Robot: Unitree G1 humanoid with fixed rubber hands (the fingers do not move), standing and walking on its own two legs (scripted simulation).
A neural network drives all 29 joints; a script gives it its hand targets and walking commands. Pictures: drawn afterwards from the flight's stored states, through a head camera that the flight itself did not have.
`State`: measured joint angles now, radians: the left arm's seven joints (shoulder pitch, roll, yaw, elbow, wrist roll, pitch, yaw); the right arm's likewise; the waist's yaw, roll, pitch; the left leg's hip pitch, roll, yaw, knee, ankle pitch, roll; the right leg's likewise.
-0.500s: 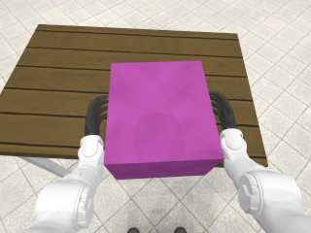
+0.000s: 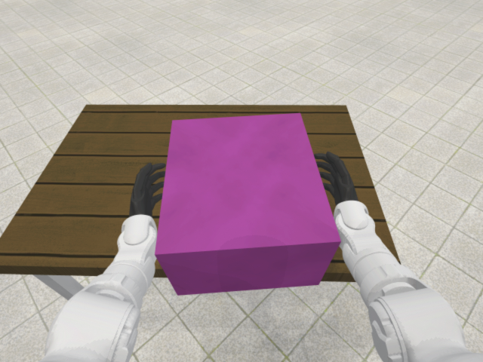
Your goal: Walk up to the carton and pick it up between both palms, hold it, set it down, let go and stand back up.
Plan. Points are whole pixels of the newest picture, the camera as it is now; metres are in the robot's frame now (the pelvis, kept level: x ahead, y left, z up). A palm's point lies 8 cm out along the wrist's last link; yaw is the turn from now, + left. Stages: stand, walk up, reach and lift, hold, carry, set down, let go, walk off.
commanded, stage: reach and lift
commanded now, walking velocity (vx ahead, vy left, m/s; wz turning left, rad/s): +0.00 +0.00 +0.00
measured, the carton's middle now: (242, 199) +0.44 -0.01 +0.01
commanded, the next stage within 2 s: hold in 1.94 s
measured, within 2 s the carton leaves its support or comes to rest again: neither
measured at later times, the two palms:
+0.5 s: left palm (130, 177) +0.41 +0.16 +0.13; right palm (358, 159) +0.41 -0.19 +0.15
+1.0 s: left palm (110, 181) +0.37 +0.17 +0.17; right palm (364, 170) +0.37 -0.18 +0.16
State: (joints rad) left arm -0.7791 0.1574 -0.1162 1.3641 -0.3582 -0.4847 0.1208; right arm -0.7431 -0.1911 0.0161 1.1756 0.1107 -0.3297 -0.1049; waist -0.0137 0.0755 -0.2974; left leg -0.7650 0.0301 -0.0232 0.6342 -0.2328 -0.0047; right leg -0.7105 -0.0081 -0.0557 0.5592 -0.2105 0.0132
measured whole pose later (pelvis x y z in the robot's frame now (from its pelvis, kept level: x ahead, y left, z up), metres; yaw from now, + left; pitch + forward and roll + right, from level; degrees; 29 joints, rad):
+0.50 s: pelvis +0.02 -0.01 +0.03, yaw +1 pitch +5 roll -1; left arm -0.65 0.14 0.14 0.89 -0.10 0.00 0.10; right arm -0.69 -0.17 -0.02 0.88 0.17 0.04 -0.12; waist -0.04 0.01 -0.15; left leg -0.29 0.03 -0.03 0.36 -0.16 -0.02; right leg -0.24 0.00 -0.04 0.29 -0.14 0.00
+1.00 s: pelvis +0.01 -0.01 +0.03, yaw +1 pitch -2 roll -1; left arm -0.47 0.05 0.25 0.30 0.09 0.40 0.00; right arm -0.51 -0.13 -0.04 0.53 0.17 0.24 -0.13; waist -0.05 -0.02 -0.07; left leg -0.15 0.02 -0.04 0.33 -0.16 -0.02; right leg -0.10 0.00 -0.03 0.27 -0.14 0.01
